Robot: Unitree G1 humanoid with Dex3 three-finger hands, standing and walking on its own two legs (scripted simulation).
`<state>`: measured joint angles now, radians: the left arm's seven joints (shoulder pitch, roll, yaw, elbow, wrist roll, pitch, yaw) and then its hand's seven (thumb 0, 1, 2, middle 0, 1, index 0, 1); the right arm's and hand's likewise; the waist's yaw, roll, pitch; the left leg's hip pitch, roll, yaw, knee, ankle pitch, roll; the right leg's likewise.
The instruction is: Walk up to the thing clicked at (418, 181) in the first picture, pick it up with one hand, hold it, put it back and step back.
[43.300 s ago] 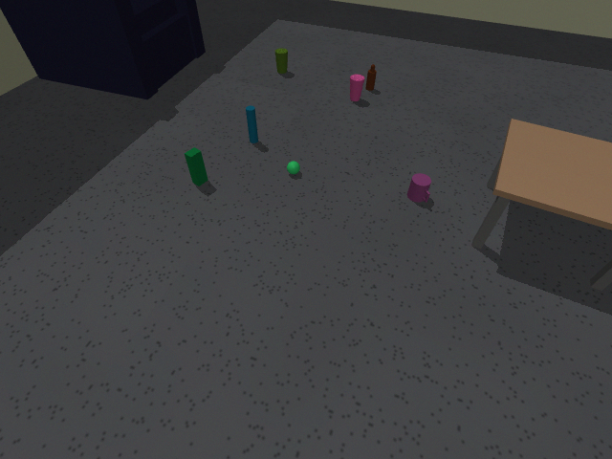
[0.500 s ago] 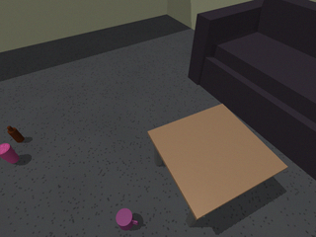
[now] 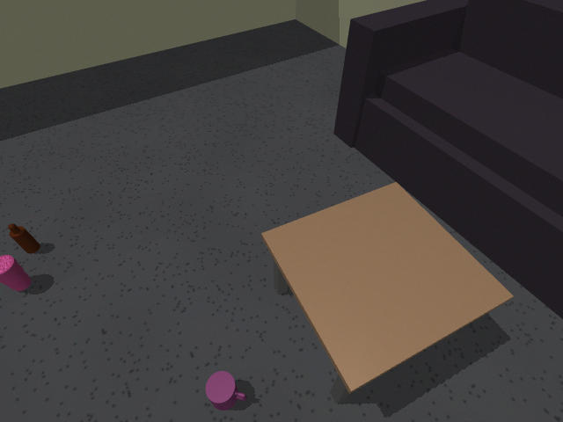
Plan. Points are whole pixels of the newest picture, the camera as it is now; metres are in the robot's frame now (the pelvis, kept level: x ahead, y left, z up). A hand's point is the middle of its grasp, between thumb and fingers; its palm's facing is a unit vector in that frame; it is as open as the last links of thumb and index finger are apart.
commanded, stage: stand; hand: left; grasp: from above
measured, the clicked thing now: (227, 392) +0.33 +0.18 -0.73
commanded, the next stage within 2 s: step back in 0.34 s
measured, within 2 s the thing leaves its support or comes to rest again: neither
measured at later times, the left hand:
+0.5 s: hand out of the picture +0.07 +0.26 -0.16, palm faces +0.01 -0.93 -0.37, open 7.4 cm
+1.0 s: hand out of the picture +0.04 +0.31 -0.19, palm faces -0.03 -0.93 -0.37, open 7.4 cm
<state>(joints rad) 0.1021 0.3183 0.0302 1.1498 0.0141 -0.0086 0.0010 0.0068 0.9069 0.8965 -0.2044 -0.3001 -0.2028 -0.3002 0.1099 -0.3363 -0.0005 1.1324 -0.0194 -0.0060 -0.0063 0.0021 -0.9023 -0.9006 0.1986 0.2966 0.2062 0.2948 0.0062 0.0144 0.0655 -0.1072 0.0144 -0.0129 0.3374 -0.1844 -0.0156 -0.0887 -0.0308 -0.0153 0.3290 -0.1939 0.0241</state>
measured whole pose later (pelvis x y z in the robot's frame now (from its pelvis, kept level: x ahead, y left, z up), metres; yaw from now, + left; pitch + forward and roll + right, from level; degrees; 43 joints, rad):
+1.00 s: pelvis -0.12 +0.04 -0.03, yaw +0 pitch -2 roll +0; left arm 0.03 0.41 0.07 0.87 0.02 0.06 0.03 0.01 0.91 0.90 -0.21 -0.30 -0.20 -0.30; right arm 0.20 -0.35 -0.05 0.94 -0.04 0.04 0.01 0.00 -0.90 -0.90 0.20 0.30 0.21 0.29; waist -0.02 -0.07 0.20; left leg -0.27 -0.04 0.00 0.71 -0.41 0.05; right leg -0.52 0.06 0.15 0.95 -0.51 -0.02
